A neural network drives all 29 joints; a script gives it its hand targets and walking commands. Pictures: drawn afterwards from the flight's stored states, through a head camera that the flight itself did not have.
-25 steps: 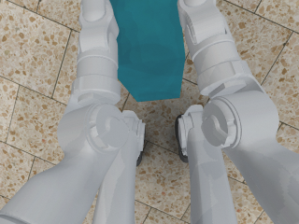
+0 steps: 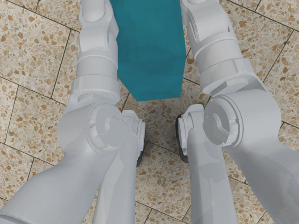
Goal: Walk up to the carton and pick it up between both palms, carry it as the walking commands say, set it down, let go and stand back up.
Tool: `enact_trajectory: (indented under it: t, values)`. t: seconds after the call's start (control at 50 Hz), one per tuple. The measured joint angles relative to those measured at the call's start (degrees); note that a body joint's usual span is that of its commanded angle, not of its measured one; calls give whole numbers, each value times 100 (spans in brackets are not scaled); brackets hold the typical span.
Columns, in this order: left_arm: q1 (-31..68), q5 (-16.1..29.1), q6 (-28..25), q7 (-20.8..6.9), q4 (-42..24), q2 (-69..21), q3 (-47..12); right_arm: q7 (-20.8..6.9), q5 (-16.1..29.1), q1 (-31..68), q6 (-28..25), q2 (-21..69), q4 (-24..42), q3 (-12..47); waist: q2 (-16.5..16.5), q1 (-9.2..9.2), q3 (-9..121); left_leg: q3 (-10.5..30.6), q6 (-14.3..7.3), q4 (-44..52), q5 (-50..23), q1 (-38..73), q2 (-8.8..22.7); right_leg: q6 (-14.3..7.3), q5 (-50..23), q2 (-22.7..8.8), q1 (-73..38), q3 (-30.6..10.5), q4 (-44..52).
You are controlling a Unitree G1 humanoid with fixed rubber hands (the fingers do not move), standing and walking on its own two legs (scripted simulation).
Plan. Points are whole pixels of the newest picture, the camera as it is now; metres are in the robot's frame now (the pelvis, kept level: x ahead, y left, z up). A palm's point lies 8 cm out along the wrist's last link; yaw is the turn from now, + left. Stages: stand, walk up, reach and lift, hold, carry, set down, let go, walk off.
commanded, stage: set down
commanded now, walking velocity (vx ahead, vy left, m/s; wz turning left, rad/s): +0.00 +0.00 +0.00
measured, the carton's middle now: (150, 45) +0.48 +0.00 -0.29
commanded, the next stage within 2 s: none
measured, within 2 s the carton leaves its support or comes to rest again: neither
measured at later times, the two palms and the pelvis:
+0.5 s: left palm out of the picture +0.57 +0.07 -0.12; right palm out of the picture +0.57 -0.09 -0.12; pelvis +0.00 +0.00 -0.02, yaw -1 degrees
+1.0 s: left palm out of the picture +0.57 +0.07 -0.13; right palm out of the picture +0.57 -0.10 -0.13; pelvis +0.00 +0.01 -0.03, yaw -1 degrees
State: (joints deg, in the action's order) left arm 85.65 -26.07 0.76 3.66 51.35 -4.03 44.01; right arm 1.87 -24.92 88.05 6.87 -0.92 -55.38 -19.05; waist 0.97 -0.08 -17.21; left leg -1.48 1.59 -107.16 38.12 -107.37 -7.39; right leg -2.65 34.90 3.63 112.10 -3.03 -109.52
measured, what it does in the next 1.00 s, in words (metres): stands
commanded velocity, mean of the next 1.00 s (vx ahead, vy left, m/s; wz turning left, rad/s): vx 0.00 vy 0.00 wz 0.00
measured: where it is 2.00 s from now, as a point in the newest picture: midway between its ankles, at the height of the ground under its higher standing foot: (160, 148)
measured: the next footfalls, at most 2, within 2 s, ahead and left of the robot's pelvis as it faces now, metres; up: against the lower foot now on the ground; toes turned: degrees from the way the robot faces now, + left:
none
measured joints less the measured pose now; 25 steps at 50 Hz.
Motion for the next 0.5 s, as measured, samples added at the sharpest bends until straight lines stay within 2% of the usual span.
enact_trajectory:
  t: [0.5]
  values:
    - [11, 0, -80, -92, 47, 125, -335, -272, 0, 58, -121, -149, -13, 0, 0, 4, -184, 0, 0, -452, 165, -23, -72, 43, 147, 27, 7, 0, -416]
